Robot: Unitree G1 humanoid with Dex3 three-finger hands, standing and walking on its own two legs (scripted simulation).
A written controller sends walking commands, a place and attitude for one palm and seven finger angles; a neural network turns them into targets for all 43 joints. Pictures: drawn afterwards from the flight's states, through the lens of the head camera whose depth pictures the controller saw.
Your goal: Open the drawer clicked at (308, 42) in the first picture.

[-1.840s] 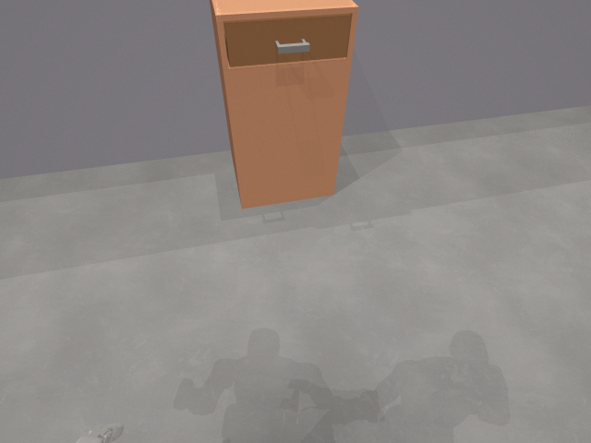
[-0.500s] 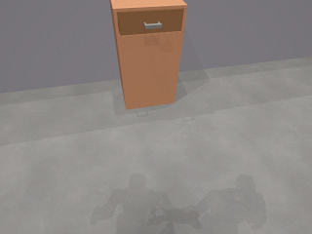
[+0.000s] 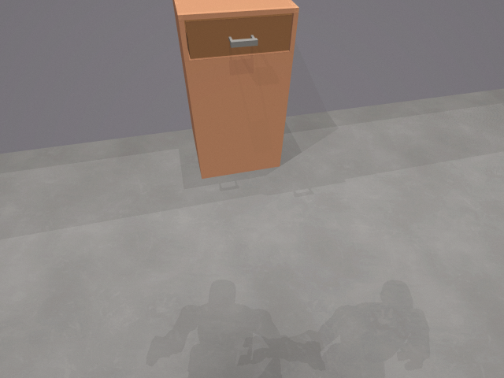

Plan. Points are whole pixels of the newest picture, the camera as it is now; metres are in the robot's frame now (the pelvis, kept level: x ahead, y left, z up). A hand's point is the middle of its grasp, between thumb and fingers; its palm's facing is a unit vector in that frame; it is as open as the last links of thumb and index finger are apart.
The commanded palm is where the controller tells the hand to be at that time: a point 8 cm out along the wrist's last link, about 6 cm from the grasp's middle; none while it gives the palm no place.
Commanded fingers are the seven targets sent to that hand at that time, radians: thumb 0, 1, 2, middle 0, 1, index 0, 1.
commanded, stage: walk to a spot facing it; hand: left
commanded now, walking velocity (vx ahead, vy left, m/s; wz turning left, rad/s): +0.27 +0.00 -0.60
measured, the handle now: (242, 40) +1.27 +0.12 -0.02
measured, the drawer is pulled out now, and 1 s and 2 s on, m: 0.00 0.00 0.00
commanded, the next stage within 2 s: turn to face it in 1.62 s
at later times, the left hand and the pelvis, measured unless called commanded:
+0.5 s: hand out of the picture +0.11 +0.14 -0.17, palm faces -0.18 -0.96 -0.19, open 7.4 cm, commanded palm none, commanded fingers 0.00 0.90 0.90 -0.20 -0.30 -0.20 -0.30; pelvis +0.11 -0.05 +0.00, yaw -15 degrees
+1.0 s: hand (217, 226) +0.50 +0.12 -0.17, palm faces -0.45 -0.87 -0.20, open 7.4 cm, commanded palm none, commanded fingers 0.00 0.90 0.90 -0.20 -0.30 -0.20 -0.30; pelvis +0.33 -0.02 +0.00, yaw -33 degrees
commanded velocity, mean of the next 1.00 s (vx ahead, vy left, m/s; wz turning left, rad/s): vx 0.31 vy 0.00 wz -0.58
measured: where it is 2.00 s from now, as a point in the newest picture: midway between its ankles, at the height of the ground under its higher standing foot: (324, 295)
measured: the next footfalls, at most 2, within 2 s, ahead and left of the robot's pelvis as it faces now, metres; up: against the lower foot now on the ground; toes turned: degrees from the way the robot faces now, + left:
left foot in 0.74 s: +0.41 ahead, +0.03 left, +0.00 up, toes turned -16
right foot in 1.36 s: +0.48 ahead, -0.29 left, +0.00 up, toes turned -54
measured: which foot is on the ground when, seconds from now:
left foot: down 0.00-0.28, up 0.30-0.72, down 0.74-1.00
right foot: down 0.00-0.76, up 0.78-1.00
